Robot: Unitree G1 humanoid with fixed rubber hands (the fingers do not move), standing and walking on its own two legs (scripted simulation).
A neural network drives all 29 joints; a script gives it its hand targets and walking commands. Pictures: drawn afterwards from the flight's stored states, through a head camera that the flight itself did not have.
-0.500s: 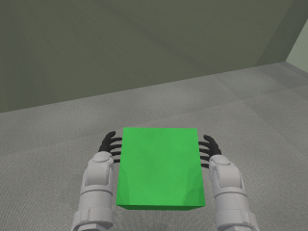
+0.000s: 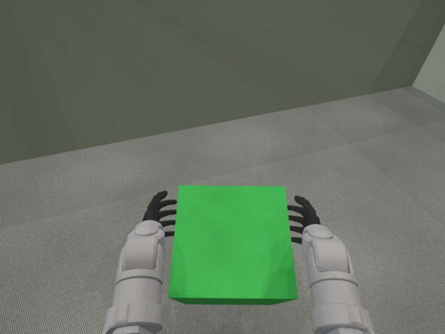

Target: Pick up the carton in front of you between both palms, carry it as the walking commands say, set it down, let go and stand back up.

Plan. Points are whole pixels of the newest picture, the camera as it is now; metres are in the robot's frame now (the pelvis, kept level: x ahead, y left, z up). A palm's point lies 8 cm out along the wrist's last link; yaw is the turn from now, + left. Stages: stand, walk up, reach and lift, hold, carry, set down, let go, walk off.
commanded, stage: set down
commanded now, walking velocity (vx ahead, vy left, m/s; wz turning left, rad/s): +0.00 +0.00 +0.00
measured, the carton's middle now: (230, 251) +0.31 +0.00 -0.06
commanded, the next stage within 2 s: none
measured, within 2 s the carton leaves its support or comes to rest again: neither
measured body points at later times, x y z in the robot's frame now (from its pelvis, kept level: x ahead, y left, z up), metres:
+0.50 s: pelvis -0.03 -0.02 -0.04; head +0.12 -0.02 +0.38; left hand +0.33 +0.15 -0.10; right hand +0.35 -0.14 -0.11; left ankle +0.03 +0.11 -0.74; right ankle +0.00 -0.13 -0.74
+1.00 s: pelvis -0.06 -0.02 -0.17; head +0.17 -0.02 +0.21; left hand +0.36 +0.16 -0.25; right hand +0.41 -0.14 -0.26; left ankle +0.02 +0.11 -0.74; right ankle +0.00 -0.13 -0.74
